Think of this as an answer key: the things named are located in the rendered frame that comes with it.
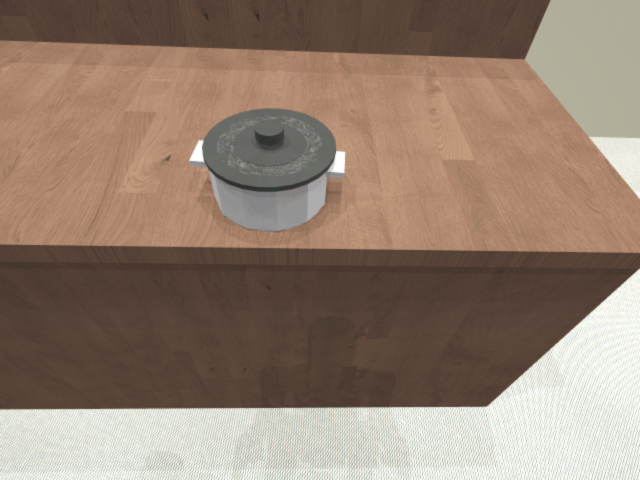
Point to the pot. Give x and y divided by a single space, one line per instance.
271 211

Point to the knob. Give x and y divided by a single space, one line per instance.
269 132

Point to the table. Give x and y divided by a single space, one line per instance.
476 224

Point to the lid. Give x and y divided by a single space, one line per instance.
233 155

